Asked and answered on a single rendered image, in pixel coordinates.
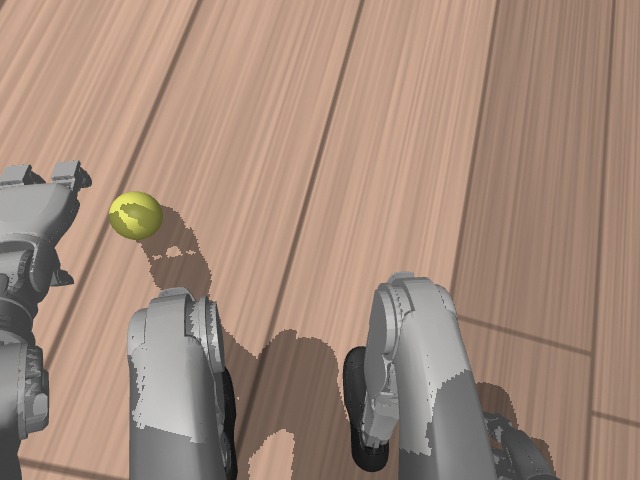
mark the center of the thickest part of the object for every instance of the right robot hand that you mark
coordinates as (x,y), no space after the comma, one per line
(520,458)

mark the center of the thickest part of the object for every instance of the ball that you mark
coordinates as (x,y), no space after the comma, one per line
(135,215)

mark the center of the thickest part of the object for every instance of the left robot hand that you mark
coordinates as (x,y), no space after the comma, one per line
(29,205)

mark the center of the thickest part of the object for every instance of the right robot foot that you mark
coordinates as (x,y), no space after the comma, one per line
(354,388)

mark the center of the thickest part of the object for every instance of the left robot arm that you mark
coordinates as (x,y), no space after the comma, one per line
(26,268)

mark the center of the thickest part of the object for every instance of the left robot foot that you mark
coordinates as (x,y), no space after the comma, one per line
(231,468)

